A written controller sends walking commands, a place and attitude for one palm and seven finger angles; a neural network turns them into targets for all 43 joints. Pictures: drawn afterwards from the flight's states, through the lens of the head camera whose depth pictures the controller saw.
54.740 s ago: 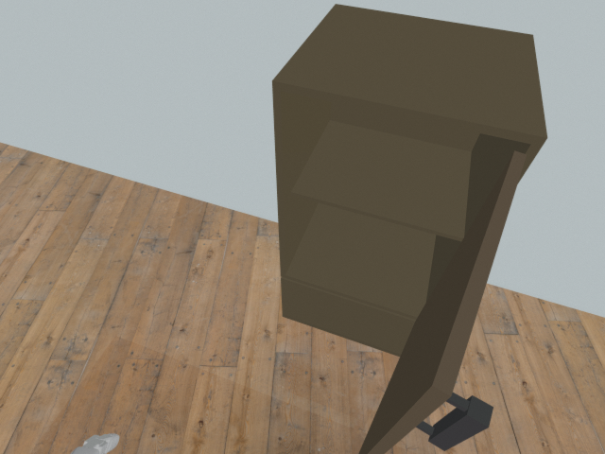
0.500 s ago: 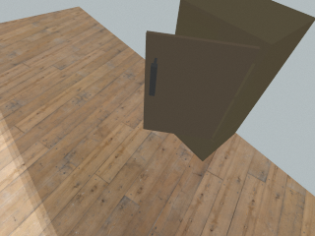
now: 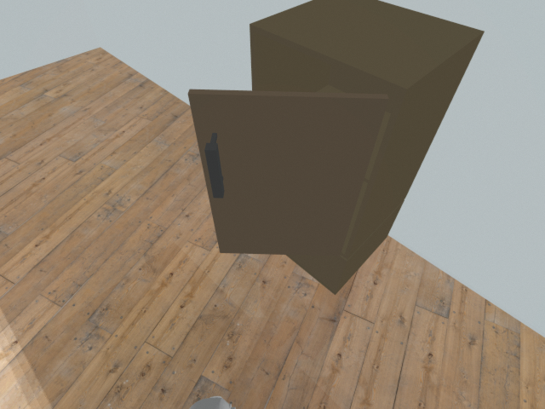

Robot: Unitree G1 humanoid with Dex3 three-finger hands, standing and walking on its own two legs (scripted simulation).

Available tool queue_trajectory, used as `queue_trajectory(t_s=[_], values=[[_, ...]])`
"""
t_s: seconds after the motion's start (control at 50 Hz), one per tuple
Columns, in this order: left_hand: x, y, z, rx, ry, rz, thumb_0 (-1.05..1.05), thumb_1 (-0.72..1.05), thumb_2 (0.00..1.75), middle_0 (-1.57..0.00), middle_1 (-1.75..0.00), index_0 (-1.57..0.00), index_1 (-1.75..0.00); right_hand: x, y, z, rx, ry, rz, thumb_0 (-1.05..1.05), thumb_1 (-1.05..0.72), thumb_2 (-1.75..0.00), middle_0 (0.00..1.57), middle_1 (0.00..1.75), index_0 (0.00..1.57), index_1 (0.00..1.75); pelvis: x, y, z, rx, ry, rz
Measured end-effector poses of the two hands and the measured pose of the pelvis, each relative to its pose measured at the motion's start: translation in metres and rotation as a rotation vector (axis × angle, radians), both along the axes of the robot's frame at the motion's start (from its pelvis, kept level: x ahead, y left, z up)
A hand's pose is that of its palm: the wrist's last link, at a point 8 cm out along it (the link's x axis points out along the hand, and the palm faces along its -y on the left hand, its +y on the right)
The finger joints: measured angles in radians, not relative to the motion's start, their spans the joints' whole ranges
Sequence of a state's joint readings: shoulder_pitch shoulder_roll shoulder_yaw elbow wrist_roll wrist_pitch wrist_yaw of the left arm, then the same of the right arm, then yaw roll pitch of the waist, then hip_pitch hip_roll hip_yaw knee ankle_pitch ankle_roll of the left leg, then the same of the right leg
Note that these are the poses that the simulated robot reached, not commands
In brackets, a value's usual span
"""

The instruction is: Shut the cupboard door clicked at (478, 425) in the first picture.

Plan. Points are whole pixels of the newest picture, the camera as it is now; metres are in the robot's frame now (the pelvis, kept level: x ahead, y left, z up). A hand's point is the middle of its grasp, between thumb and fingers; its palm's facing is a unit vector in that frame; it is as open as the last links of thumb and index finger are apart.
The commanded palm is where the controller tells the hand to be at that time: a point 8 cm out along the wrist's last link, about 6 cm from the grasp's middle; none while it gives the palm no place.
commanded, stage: take the last steps up to it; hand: left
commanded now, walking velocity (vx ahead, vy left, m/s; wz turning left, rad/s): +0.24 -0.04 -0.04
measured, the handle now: (216, 166) +0.63 +0.16 -0.05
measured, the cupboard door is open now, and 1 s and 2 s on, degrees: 43 43 43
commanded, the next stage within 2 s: come to a stop and stand still in 0.32 s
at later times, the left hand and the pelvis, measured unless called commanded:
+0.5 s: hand (187, 376) +0.21 +0.16 -0.18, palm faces +0.01 -0.97 -0.24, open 7.3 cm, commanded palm none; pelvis +0.15 -0.03 -0.01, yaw -2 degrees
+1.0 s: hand (191, 365) +0.23 +0.16 -0.18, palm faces +0.04 -0.96 -0.26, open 7.3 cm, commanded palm none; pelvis +0.16 -0.04 -0.01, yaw -1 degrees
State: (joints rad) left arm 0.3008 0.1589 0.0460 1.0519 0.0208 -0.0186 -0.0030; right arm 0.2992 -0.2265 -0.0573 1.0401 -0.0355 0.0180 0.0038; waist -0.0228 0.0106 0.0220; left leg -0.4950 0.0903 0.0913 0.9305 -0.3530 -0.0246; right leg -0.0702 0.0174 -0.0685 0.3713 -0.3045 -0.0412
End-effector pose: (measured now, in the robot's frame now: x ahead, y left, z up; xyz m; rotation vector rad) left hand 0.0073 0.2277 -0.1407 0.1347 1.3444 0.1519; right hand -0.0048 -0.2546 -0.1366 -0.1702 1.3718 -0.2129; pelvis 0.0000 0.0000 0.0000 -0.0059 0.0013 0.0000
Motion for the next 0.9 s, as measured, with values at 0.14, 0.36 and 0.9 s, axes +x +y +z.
queue_trajectory(t_s=[0.14,0.36,0.9], values=[[-0.006,-0.01,-0.026,-0.074,0.155,0.045,0.01,0.91,0.9,-0.2,-0.3,-0.2,-0.3,0.098,0.018,-0.001,-0.013,-0.126,0.065,0.01,-0.9,-0.9,0.19,0.29,0.2,0.3,0.048,0.008,-0.014,-0.022,-0.007,-0.005],[0.12,-0.002,-0.011,-0.027,0.014,-0.016,0.01,0.92,0.9,-0.2,-0.3,-0.2,-0.3,0.123,0.026,-0.003,0.016,-0.064,0.022,0.01,-0.92,-0.9,0.2,0.3,0.21,0.3,0.103,0.001,-0.004,0.004,-0.005,-0.034],[0.226,-0.022,-0.011,0.033,-0.039,0.005,0.01,0.92,0.9,-0.2,-0.3,-0.2,-0.3,0.238,-0.022,0.0,-0.032,-0.094,0.067,0.01,-0.9,-0.9,0.2,0.29,0.2,0.3,0.172,-0.033,-0.006,0.014,-0.002,-0.01]])
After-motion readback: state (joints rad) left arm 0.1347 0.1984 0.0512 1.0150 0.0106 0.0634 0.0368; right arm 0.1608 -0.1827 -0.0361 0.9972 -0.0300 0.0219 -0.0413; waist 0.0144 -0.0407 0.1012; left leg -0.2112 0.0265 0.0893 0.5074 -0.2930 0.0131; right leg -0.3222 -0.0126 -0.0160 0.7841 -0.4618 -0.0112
